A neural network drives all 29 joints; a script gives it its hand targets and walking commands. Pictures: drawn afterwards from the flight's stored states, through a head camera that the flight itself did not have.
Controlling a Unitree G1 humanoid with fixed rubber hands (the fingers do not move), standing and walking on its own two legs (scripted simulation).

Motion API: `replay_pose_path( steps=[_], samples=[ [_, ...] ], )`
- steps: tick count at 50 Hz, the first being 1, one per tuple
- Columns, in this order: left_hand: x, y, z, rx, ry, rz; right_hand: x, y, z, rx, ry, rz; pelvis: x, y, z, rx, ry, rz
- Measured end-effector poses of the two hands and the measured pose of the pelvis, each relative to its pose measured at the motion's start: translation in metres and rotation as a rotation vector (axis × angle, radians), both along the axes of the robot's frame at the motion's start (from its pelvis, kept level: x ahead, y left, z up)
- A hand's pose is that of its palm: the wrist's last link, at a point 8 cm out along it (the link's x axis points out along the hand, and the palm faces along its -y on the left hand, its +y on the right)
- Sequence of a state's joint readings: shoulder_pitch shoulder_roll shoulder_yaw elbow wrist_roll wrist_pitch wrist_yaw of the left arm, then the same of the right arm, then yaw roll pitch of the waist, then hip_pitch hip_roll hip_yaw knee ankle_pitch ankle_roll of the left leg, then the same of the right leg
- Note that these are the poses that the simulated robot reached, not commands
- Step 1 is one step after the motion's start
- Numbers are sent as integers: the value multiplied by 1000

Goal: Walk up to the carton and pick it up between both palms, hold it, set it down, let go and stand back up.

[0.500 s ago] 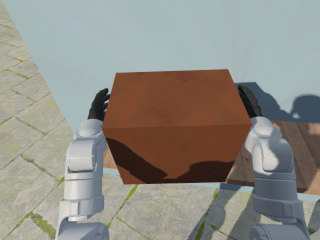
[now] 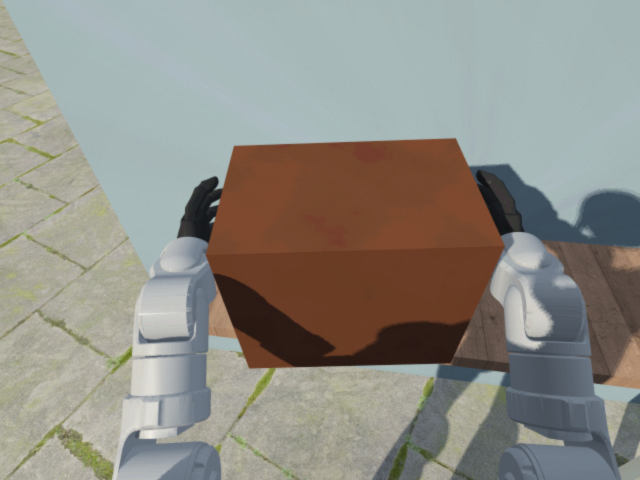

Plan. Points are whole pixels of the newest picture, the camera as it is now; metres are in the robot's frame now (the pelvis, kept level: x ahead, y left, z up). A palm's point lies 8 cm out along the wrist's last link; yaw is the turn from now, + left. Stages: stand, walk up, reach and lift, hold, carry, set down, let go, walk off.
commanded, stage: hold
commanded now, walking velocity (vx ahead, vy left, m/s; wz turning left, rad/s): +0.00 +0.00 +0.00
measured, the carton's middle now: (346, 259) +0.34 +0.00 +0.13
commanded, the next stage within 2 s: none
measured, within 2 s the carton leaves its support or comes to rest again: neither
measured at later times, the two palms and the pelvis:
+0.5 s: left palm (200, 240) +0.34 +0.17 +0.17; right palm (503, 236) +0.34 -0.18 +0.17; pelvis +0.01 +0.00 +0.00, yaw +0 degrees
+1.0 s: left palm (196, 244) +0.33 +0.17 +0.17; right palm (505, 238) +0.33 -0.18 +0.17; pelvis +0.00 +0.00 +0.00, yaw +0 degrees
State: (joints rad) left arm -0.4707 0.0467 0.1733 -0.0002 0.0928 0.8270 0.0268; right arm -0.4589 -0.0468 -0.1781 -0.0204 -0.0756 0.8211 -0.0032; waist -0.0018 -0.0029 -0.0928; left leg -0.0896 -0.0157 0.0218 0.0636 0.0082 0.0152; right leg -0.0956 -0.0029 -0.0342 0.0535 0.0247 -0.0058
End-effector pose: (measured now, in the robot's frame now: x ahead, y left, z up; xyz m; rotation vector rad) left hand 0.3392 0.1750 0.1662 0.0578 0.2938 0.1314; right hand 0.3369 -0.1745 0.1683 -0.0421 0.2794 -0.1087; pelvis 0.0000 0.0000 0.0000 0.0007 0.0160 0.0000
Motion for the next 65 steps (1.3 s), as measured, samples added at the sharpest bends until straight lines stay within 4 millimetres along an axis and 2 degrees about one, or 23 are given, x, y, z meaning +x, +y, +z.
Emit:
replay_pose_path(
  steps=[15, 24, 35, 45, 65],
  samples=[
    [9, -3, 1, -4, -4, -4, 8, -3, 3, -3, -5, -5, 5, -1, 0, 0, 3, -3],
    [4, -3, 0, 7, -9, -2, 4, -3, -1, 1, -11, 0, 8, -3, 1, 0, -2, -2],
    [-3, -2, -2, -7, -2, 8, -1, -2, -1, 7, -3, 3, 4, -4, 0, 0, -4, 3],
    [-6, -2, 5, -5, -19, 3, -6, -2, 6, -3, -21, 0, 0, -3, 0, 0, -12, 0],
    [3, -3, 5, 0, -13, -13, -1, -3, 6, -5, -16, -11, -3, 0, 0, 0, 1, -2]
  ],
)
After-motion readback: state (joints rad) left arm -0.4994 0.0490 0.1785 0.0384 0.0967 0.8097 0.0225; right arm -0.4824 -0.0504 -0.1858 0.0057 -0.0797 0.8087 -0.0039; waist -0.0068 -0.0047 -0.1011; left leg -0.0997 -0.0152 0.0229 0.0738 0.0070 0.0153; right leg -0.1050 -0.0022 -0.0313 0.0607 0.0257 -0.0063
